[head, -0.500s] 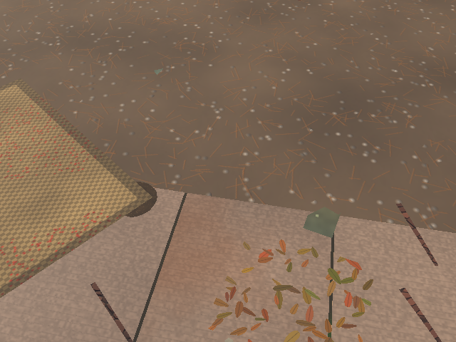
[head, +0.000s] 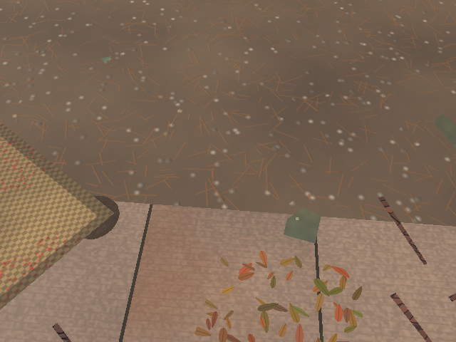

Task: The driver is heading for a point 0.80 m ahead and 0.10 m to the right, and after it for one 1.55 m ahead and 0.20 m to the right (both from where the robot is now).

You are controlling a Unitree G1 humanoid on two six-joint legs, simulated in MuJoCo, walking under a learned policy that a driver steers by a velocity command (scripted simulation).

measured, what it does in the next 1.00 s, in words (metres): walks ahead, turning right: right foot, then left foot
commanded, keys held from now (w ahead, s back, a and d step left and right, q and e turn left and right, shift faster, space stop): w+e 0.34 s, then w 0.64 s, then no key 0.02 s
